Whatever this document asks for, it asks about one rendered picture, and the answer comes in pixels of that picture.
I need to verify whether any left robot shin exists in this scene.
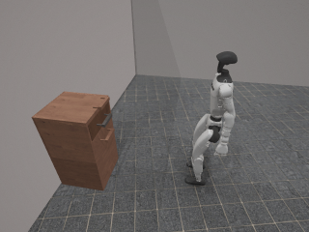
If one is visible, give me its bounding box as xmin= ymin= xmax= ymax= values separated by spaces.
xmin=191 ymin=158 xmax=203 ymax=182

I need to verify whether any left robot upper arm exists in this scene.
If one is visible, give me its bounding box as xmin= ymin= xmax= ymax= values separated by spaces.
xmin=219 ymin=84 xmax=236 ymax=119

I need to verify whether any cabinet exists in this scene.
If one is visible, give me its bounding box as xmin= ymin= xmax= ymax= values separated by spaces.
xmin=32 ymin=91 xmax=119 ymax=191

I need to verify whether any robot left forearm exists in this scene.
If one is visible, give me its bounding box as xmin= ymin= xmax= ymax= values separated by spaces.
xmin=219 ymin=114 xmax=235 ymax=145

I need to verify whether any left robot thigh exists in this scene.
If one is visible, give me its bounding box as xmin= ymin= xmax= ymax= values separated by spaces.
xmin=192 ymin=127 xmax=220 ymax=161

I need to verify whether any drawer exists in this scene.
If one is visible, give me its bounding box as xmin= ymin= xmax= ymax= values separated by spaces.
xmin=88 ymin=103 xmax=110 ymax=141

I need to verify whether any left robot hand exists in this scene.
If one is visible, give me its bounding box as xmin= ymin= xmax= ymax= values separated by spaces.
xmin=214 ymin=143 xmax=228 ymax=158

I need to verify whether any handle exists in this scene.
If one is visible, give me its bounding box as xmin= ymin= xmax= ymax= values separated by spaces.
xmin=97 ymin=113 xmax=113 ymax=128
xmin=98 ymin=97 xmax=110 ymax=110
xmin=104 ymin=128 xmax=115 ymax=143

